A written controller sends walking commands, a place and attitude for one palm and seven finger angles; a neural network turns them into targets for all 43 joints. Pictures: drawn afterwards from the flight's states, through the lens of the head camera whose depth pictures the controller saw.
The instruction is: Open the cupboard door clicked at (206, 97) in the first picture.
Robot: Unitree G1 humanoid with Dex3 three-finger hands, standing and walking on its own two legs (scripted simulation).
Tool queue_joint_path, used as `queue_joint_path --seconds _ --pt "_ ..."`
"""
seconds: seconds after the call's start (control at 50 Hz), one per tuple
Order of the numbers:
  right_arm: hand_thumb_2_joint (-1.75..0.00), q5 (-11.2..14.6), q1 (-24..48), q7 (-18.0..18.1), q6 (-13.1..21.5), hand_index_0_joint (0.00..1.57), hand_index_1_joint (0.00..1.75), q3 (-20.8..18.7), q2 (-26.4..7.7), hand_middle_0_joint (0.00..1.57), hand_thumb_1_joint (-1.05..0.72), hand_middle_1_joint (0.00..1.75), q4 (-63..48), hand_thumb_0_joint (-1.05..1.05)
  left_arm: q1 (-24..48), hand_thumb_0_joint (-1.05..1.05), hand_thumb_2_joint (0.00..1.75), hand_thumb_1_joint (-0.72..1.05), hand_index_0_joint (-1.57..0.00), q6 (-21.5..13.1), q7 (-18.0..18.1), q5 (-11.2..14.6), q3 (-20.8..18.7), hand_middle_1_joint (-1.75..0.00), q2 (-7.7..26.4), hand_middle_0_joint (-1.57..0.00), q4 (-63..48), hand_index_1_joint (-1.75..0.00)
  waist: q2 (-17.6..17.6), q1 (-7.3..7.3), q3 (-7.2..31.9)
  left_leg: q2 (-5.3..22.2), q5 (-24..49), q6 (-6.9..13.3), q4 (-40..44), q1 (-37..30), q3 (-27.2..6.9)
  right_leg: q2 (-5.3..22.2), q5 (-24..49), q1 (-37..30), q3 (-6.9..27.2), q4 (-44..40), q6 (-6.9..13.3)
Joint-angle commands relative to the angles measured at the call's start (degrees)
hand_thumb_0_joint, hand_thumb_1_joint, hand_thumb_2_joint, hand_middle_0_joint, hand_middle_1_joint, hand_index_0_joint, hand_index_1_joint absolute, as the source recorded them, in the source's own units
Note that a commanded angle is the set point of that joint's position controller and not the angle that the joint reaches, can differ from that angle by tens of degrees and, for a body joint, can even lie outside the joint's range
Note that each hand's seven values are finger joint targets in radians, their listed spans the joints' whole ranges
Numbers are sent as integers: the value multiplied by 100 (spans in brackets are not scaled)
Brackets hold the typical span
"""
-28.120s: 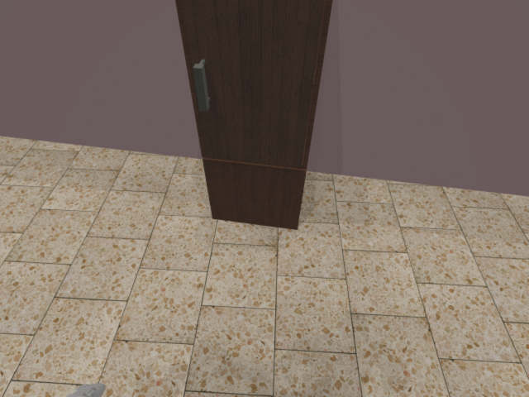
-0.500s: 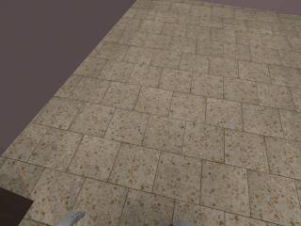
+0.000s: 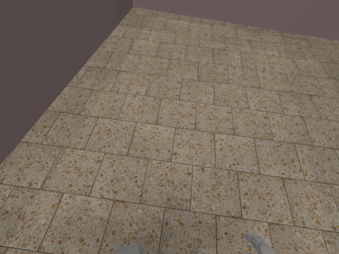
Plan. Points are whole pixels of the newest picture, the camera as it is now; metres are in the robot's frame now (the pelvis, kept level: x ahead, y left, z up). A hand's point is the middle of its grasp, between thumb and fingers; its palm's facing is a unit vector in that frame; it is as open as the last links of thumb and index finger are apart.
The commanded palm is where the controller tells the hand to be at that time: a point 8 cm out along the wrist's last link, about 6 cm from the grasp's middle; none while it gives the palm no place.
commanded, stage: walk to a spot facing it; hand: left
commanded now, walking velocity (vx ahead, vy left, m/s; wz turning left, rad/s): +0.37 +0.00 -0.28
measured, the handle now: out of the picture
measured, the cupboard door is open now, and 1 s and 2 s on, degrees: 45 45 45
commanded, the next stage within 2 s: turn to face it in 0.64 s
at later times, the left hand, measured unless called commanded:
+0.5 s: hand (148, 181) +0.34 +0.09 -0.14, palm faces -0.11 -0.97 -0.21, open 7.3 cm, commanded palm none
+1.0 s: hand (149, 150) +0.46 +0.11 -0.16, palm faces +0.10 -0.98 -0.17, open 7.4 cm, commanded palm none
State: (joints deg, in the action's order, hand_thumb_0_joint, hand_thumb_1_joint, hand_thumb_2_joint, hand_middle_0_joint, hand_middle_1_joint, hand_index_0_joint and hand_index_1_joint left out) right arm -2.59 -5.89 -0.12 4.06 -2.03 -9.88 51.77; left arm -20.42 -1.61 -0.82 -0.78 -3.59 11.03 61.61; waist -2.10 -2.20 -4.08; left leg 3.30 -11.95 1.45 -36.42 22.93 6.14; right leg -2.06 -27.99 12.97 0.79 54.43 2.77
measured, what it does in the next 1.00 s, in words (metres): walks ahead: right foot, then left foot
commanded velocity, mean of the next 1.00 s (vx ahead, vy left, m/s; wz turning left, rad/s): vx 0.24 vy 0.00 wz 0.16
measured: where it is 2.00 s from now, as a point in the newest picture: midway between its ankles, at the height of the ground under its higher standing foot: (194, 195)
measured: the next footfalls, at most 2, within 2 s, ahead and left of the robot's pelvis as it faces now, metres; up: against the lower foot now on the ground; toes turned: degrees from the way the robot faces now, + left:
right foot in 0.36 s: +0.26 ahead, -0.16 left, +0.00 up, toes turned -14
left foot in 0.78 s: +0.52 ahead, +0.03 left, +0.00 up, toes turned +4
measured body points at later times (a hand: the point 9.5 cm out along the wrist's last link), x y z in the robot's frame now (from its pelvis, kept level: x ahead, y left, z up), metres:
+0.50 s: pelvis +0.22 -0.07 +0.02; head +0.25 -0.09 +0.47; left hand +0.34 +0.15 -0.12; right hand +0.13 -0.30 -0.14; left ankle +0.19 +0.08 -0.64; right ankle +0.22 -0.15 -0.72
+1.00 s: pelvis +0.42 -0.07 +0.01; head +0.46 -0.06 +0.46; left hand +0.46 +0.16 -0.15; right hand +0.49 -0.30 -0.14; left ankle +0.48 +0.02 -0.72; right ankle +0.42 -0.22 -0.66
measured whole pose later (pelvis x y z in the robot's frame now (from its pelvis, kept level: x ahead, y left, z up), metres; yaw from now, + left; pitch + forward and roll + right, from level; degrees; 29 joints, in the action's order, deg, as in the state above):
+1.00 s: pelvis +0.42 -0.07 +0.01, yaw +3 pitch +1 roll -1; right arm -1.8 -11.4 0.7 0.8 -2.0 -9.7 57.6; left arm -11.4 -0.2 0.3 -0.9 -3.0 9.8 57.5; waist -0.8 -0.7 -4.4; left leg -0.8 -10.2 2.9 -30.9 21.4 2.4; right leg 4.0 -23.1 28.2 -1.5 59.7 -3.0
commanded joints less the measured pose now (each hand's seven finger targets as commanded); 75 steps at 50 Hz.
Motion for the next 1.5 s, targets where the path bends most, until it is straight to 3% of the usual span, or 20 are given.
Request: queue_joint_path --seconds 0.0,0.12,0.28,0.3,0.32,0.34,0.38,0.46,0.66,0.72,0.74,0.76,0.78,0.88,1.08,1.1,1.14,1.26,1.4,1.48 --pt "-90 35 -1504 129 2 20 30 -200 -870 20 -90 30 195 0 783 0 90 90 -20 -190 -82 -93 -116 -30 378 -20 -736 -30 982 519 125 1997 -995 692 2538 -1459 -2439 742 855 2605 211 2198 -36" --pt "-90 75 -1559 104 70 20 30 -186 -730 20 -90 30 482 0 867 0 90 90 -20 46 -174 -111 -31 -30 10 -20 -729 -30 953 246 143 1400 226 495 2708 -1133 -264 895 1561 1835 -296 -105 -216" --pt "-90 53 -1906 48 -74 20 30 -141 -862 20 -90 30 805 0 994 0 90 90 -20 -41 -172 -114 -67 -30 312 -20 -679 -30 713 69 180 1270 617 255 1641 -1155 216 345 1668 -52 -989 -2213 -40" --pt "-90 103 -1888 31 -65 20 30 -110 -808 20 -90 30 812 0 267 0 90 90 -20 -108 -139 -122 -138 -30 565 -20 -439 -30 282 -267 542 949 1132 71 521 -700 516 388 1507 -1261 -755 -2440 140" --pt "-90 195 -1847 -19 -23 20 30 -62 -547 20 -90 30 712 0 -714 0 90 90 -20 -184 -52 -145 -303 -30 1140 -20 -142 -30 -894 -665 1215 419 361 -172 -1289 635 955 1690 897 -2822 1010 -2876 652" --pt "-90 235 -1536 5 4 20 30 -44 -443 20 -90 30 450 0 -1202 0 90 90 -20 -176 12 -19 -396 -30 1617 -20 -22 -30 -1760 -769 1392 -70 -2428 -283 -2946 1769 534 2853 1586 -3377 2903 -3742 1237" --pt "-90 213 -914 51 -14 20 30 -150 -560 20 -90 30 456 0 -506 0 90 90 -20 -148 121 14 -280 -30 1162 -20 -140 -30 -975 -482 760 438 -1537 -245 -3761 2140 -446 2596 2460 -2350 2159 -3754 1135" --pt "-90 124 -1509 -22 -260 20 30 -116 -106 20 -90 30 869 0 409 0 90 90 -20 -275 124 -41 -29 -30 465 -20 -309 -30 -533 328 104 599 -537 -366 -2492 897 -305 1831 2304 -346 249 -4360 655" --pt "-90 162 -361 -165 -186 20 30 -130 -156 20 -90 30 419 0 16 0 90 90 -20 -386 163 -58 10 -30 569 -20 55 -30 -339 234 -144 281 98 -119 -282 803 -61 1922 3803 -1259 -402 -4009 511" --pt "-90 101 -1287 -78 -135 20 30 -148 -389 20 -90 30 726 0 62 0 90 90 -20 -337 184 -10 7 -30 638 -20 80 -30 -30 728 246 -185 579 78 534 -891 213 1615 5094 -975 -926 -2475 217" --pt "-90 52 -1978 -21 -120 20 30 -209 -776 20 -90 30 896 0 -41 0 90 90 -20 -290 180 13 21 -30 559 -20 12 -30 539 949 739 283 1564 372 637 -2138 -473 1288 4198 -182 -1146 -1239 -48" --pt "-90 13 -2464 53 -126 20 30 -317 -1352 20 -90 30 931 0 -392 0 90 90 -20 -259 161 78 70 -30 305 -20 -88 -30 1804 927 1485 1667 2924 1124 765 -3412 -2434 502 1299 1167 -1257 594 -328" --pt "-90 92 -2702 97 -201 20 30 -343 -1517 20 -90 30 950 0 93 0 90 90 -20 -287 178 36 76 -30 349 -20 -388 -30 1468 1035 1391 2155 3436 1480 1332 -2917 -3086 215 -807 1361 -710 1703 -243" --pt "-90 120 -844 169 -148 20 30 -191 -985 20 -90 30 330 0 317 0 90 90 -20 28 101 -44 4 -30 161 -20 -455 -30 789 183 664 1296 1545 865 1884 -555 -1799 777 445 1430 -86 1286 -542" --pt "-90 101 -345 62 -492 20 30 -440 -1217 20 -90 30 -79 0 415 0 90 90 -20 152 152 -34 -154 -30 356 -20 -1004 -30 904 34 657 682 -414 596 1513 442 -2180 244 1107 -169 -496 -1880 -633" --pt "-90 131 -267 43 -504 20 30 -443 -1121 20 -90 30 -138 0 264 0 90 90 -20 113 178 -40 -196 -30 509 -20 -1007 -30 579 -77 653 432 -514 404 1140 732 -2007 404 1355 -686 -360 -2569 -593" --pt "-90 187 -291 -15 -485 20 30 -368 -541 20 -90 30 -368 0 118 0 90 90 -20 56 257 -136 -339 -30 1384 -20 -1137 -30 -1801 -212 741 -764 -2175 -324 -1515 1765 -493 2946 1418 -1200 2149 -4082 354" --pt "-90 172 -270 -133 -669 20 30 -306 -536 20 -90 30 -156 0 871 0 90 90 -20 20 293 -74 -127 -30 797 -20 -1320 -30 -878 236 483 -75 -1232 -510 -2845 1236 -438 2108 4032 -704 -243 -3363 270" --pt "-90 200 269 -168 -611 20 30 -186 -551 20 -90 30 -385 0 372 0 90 90 -20 30 265 -100 -235 -30 1228 -20 -1155 -30 -1009 -37 689 -239 -1274 -422 -630 483 145 2285 5638 -1483 -764 -2676 256" --pt "-90 135 -622 -130 -546 20 30 -315 -1079 20 -90 30 -257 0 632 0 90 90 -20 51 201 -10 -252 -30 1321 -20 -1259 -30 -291 564 1184 -134 750 -124 1038 -1772 65 2105 4717 -309 -1243 -1063 -248"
